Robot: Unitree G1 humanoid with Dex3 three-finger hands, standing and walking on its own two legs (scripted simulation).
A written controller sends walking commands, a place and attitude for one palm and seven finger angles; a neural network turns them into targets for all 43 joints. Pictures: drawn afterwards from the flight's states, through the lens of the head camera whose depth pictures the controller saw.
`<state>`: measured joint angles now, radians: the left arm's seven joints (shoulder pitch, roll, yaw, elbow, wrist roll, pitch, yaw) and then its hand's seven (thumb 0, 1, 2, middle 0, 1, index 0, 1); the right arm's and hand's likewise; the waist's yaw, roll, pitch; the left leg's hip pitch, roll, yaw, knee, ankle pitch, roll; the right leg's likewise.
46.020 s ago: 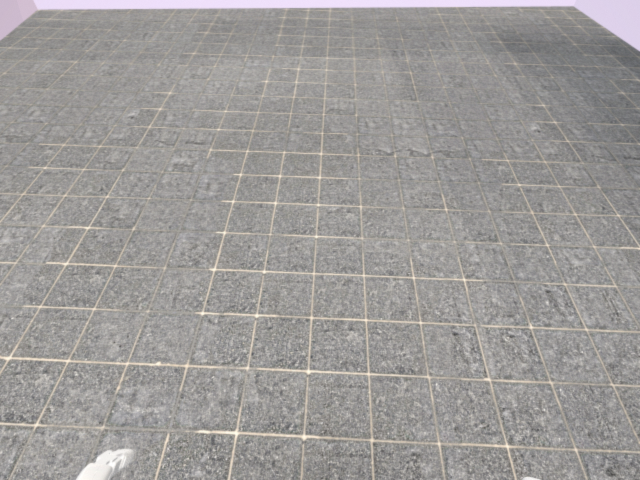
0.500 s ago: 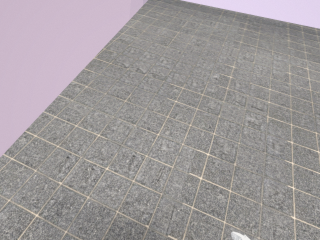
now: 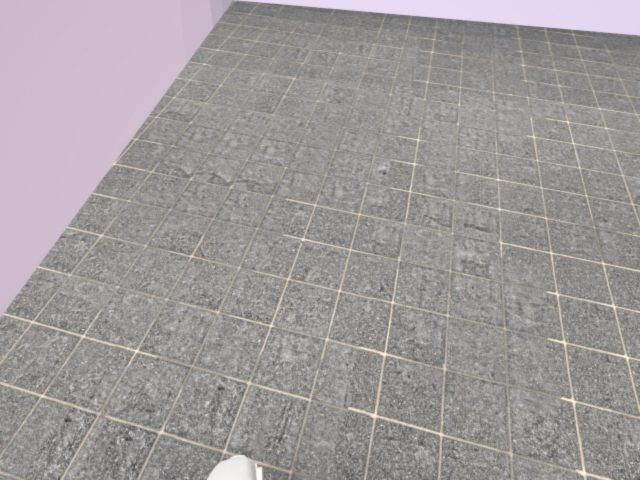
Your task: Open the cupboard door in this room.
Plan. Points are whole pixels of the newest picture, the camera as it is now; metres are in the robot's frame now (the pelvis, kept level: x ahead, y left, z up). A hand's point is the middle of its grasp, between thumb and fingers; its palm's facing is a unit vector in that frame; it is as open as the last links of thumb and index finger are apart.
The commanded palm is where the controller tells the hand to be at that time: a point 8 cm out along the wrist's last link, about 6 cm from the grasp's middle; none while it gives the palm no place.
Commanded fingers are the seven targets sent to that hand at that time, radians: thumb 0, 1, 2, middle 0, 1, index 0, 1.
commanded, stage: walk to a spot facing it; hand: left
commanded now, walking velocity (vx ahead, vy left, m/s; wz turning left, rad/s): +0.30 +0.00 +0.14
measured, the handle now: out of the picture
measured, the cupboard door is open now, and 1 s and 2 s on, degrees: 48 48 48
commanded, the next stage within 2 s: turn to face it in 0.06 s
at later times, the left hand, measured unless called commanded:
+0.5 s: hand (199, 407) +0.25 +0.20 -0.17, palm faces +0.19 -0.96 -0.20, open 7.4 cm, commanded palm none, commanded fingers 0.00 0.90 0.90 -0.20 -0.30 -0.20 -0.30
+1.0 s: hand (185, 423) +0.22 +0.22 -0.18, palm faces +0.48 -0.84 -0.26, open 7.4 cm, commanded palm none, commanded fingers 0.00 0.90 0.90 -0.20 -0.30 -0.20 -0.30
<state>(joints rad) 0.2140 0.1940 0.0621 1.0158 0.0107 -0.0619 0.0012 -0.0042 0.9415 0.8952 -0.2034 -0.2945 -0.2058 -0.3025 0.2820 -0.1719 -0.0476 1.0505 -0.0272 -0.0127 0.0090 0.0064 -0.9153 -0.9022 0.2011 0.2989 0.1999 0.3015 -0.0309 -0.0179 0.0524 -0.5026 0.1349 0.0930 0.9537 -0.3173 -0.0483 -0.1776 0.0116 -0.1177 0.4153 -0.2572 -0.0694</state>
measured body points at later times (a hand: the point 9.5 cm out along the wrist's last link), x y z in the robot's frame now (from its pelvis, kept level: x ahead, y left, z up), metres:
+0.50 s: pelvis +0.18 +0.00 -0.01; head +0.21 +0.00 +0.43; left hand +0.24 +0.25 -0.16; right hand +0.26 -0.24 -0.17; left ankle +0.21 +0.13 -0.74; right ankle +0.23 -0.13 -0.73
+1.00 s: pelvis +0.26 -0.02 -0.01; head +0.30 +0.03 +0.43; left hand +0.20 +0.26 -0.16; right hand +0.47 -0.19 -0.14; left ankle +0.22 +0.11 -0.74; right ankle +0.30 -0.16 -0.68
